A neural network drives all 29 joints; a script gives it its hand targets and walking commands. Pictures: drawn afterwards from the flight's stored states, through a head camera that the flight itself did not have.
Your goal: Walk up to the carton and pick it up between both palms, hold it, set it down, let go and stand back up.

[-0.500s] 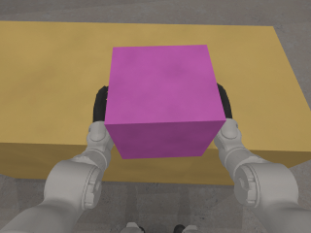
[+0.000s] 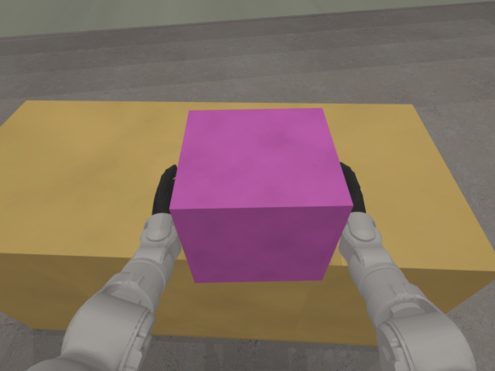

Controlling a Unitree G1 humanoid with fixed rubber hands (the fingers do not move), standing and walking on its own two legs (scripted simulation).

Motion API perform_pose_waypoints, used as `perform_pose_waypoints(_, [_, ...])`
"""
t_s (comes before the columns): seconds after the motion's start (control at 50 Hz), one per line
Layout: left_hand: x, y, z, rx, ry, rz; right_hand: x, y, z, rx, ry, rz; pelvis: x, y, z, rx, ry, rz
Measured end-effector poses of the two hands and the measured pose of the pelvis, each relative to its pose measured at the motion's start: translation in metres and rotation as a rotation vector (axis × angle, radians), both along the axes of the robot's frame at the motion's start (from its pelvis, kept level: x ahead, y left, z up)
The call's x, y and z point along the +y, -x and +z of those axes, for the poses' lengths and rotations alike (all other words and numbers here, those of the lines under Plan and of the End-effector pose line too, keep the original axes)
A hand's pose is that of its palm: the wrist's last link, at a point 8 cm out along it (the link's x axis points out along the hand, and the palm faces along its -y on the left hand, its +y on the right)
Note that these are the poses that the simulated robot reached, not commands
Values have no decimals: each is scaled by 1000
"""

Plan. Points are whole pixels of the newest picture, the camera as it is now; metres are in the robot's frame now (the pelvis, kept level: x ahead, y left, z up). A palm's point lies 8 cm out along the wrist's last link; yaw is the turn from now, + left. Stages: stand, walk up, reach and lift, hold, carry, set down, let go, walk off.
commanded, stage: reach and lift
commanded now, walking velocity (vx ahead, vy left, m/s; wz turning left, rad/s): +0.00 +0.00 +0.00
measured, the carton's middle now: (257, 197) +0.42 -0.01 +0.05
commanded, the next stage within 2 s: hold in 1.84 s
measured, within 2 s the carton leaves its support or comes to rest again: neither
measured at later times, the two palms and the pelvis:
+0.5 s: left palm (144, 173) +0.40 +0.17 +0.14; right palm (358, 160) +0.39 -0.16 +0.16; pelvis +0.01 +0.00 +0.03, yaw +1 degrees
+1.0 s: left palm (143, 180) +0.36 +0.15 +0.17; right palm (380, 184) +0.34 -0.17 +0.17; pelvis +0.00 +0.01 +0.04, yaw -1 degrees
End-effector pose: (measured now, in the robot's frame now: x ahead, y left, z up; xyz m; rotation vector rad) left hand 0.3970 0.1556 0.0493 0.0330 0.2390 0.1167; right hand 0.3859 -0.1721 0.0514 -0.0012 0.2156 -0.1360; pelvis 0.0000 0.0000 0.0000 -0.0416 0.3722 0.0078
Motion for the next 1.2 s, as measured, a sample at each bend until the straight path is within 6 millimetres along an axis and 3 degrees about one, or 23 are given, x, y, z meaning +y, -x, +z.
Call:
perform_pose_waypoints(0.18, [-6, -18, 79, -53, -10, -18, -6, -12, 76, -49, -25, -24, -2, 4, 13, -124, -21, 1])
perform_pose_waypoints(0.32, [-2, -19, 102, -10, -2, -23, -1, -15, 107, -1, -11, -23, -4, -2, 28, -246, -27, -5])
perform_pose_waypoints(0.54, [14, -2, 91, 27, -1, -3, 14, -7, 105, 37, 1, 0, -2, -14, 35, -327, -24, 15])
perform_pose_waypoints(0.66, [12, 1, 101, -9, -20, -21, 13, 5, 104, 1, 12, -16, 2, -15, 35, -312, -15, 31])
perform_pose_waypoints(0.98, [-2, 33, 116, 0, -8, -34, -1, 44, 113, 8, -25, -43, 8, 3, 36, -354, -12, -18])
perform_pose_waypoints(1.2, [6, 35, 131, 14, 12, 1, 6, 38, 127, 17, -35, -17, 4, 20, 36, -338, -26, -22])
